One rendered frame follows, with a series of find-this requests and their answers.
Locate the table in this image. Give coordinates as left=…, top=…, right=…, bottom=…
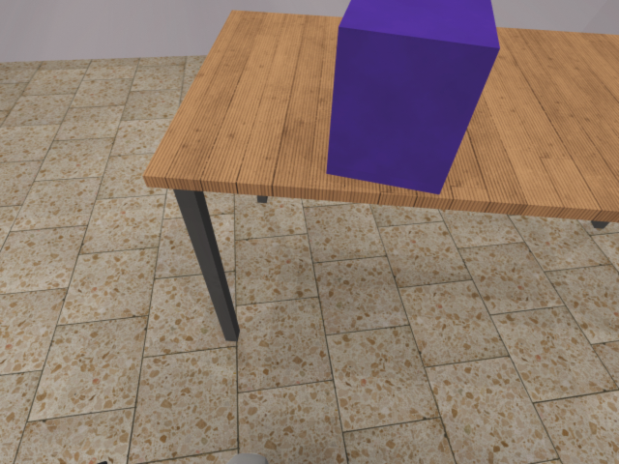
left=142, top=10, right=619, bottom=341

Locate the carton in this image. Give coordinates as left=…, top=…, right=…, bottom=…
left=326, top=0, right=500, bottom=194

